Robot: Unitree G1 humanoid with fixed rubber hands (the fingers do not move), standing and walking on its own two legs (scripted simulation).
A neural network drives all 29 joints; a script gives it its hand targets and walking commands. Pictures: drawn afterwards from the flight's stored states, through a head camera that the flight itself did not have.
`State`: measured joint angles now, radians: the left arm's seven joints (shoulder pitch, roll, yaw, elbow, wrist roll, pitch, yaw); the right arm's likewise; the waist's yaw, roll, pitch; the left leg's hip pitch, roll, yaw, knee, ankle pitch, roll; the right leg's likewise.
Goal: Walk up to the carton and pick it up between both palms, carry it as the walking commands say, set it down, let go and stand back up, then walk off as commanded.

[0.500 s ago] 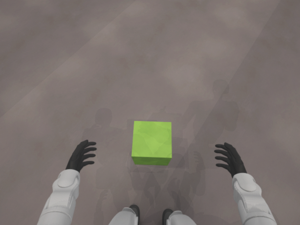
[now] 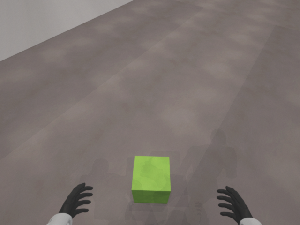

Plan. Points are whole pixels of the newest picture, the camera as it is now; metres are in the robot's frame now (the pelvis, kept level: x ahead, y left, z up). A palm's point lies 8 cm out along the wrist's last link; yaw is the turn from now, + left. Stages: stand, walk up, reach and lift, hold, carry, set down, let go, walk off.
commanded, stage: let go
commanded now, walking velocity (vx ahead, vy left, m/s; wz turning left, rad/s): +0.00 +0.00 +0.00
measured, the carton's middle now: (151, 180) +0.47 +0.01 -0.65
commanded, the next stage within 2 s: stand in 0.16 s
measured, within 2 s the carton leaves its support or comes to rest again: neither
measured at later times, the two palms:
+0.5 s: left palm (44, 220) +0.15 +0.30 -0.09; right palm (260, 222) +0.16 -0.28 -0.08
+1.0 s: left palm out of the picture +0.14 +0.30 -0.09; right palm out of the picture +0.13 -0.29 -0.09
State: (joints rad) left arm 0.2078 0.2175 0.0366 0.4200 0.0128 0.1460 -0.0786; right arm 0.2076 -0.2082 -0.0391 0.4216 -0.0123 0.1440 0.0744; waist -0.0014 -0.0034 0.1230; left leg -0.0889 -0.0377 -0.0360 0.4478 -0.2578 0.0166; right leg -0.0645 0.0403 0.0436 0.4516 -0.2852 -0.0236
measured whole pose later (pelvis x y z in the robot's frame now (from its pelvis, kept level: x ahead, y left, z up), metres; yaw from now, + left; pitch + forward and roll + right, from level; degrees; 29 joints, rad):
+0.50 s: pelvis +0.02 +0.01 +0.00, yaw +0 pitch +0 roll +0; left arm 0.21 0.34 0.05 0.69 0.04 0.02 0.01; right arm 0.17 -0.34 -0.04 0.73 -0.04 0.01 -0.02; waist 0.00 -0.01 0.00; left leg -0.19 -0.04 -0.03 0.49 -0.30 0.03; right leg -0.16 0.04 0.05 0.47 -0.31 -0.01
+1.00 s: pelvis +0.02 +0.01 +0.00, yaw +0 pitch -2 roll +0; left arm 0.17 0.36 0.02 0.86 0.03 0.00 0.02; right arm 0.15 -0.35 -0.02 0.88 -0.03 -0.01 -0.03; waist 0.00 -0.01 0.01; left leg -0.13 -0.04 -0.03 0.41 -0.26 0.03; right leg -0.10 0.03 0.06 0.40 -0.28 -0.01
